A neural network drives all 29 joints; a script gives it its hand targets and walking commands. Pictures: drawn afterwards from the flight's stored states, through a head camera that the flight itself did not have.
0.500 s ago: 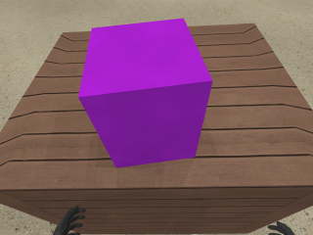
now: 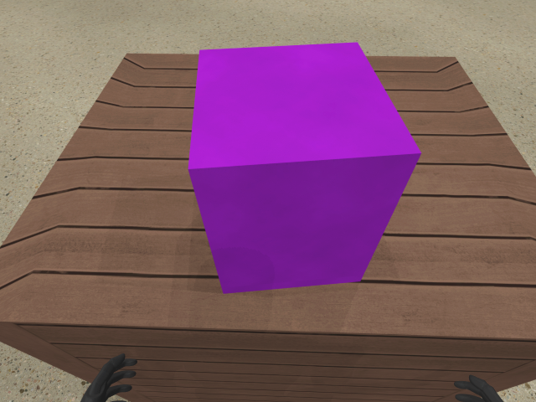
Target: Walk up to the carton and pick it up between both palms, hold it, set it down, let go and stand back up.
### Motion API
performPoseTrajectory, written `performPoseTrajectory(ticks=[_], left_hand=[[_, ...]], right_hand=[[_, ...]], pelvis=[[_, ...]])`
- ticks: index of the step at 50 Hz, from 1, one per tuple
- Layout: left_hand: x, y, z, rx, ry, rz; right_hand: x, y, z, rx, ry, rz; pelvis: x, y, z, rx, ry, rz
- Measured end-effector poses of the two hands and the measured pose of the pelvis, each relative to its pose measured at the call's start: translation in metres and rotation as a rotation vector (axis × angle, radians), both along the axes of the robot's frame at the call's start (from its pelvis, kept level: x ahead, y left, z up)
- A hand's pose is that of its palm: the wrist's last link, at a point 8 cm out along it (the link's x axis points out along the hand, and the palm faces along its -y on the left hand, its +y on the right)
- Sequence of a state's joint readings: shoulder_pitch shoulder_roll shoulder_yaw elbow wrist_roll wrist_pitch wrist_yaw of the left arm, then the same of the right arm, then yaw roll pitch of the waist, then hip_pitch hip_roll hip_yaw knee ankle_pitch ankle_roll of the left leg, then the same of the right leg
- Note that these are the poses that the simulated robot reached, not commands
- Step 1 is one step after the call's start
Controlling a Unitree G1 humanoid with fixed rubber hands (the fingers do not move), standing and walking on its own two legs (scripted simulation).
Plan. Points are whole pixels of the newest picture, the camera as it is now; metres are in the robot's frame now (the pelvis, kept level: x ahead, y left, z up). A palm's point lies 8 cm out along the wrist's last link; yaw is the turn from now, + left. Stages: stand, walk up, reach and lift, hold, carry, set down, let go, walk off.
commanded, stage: stand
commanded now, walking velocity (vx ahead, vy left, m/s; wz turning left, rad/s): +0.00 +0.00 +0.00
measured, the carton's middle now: (286, 175) +0.39 +0.01 +0.15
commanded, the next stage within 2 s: none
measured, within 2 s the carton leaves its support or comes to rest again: neither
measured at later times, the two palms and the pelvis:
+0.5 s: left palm out of the picture +0.11 +0.28 -0.08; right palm out of the picture +0.10 -0.30 -0.07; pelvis -0.02 +0.00 +0.00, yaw +0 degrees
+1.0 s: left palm out of the picture +0.10 +0.27 -0.08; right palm out of the picture +0.09 -0.30 -0.07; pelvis -0.03 -0.01 +0.00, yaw +0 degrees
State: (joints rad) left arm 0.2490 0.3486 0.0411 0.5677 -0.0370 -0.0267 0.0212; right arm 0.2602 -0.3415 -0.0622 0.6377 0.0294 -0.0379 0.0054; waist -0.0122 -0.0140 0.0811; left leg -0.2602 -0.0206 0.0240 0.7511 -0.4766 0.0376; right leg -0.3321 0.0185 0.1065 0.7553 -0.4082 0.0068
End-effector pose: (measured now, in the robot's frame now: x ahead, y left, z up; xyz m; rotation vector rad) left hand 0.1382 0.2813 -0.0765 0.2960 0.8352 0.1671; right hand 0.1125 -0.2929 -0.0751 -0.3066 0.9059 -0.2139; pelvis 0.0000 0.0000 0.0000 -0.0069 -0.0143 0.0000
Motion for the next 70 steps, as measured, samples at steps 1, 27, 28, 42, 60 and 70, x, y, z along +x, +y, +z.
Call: performPoseTrajectory(ticks=[1,27,28,42,60,70], left_hand=[[0.0,0.0,0.0,0.0,-0.002,0.0],[-0.028,-0.005,0.001,0.002,0.0,0.0],[-0.029,-0.005,0.0,0.002,0.001,0.001],[-0.036,-0.007,-0.001,0.0,0.011,0.0],[-0.049,-0.008,-0.001,0.003,0.009,0.005],[-0.058,-0.009,0.0,0.004,0.006,0.006]], right_hand=[[0.0,0.0,0.0,0.0,-0.002,0.0],[-0.019,-0.003,0.003,0.008,-0.041,0.005],[-0.019,-0.003,0.003,0.009,-0.04,0.005],[-0.023,-0.004,0.003,0.011,-0.05,0.009],[-0.034,-0.003,0.002,0.017,-0.053,0.016],[-0.044,-0.005,0.001,0.02,-0.052,0.012]], pelvis=[[-0.001,0.0,0.0,0.0,-0.001,0.0],[-0.023,-0.005,0.0,0.007,-0.033,0.001],[-0.023,-0.005,0.0,0.007,-0.034,0.001],[-0.028,-0.006,0.0,0.008,-0.04,0.001],[-0.039,-0.008,0.0,0.011,-0.056,0.002],[-0.047,-0.01,0.0,0.013,-0.067,0.002]])
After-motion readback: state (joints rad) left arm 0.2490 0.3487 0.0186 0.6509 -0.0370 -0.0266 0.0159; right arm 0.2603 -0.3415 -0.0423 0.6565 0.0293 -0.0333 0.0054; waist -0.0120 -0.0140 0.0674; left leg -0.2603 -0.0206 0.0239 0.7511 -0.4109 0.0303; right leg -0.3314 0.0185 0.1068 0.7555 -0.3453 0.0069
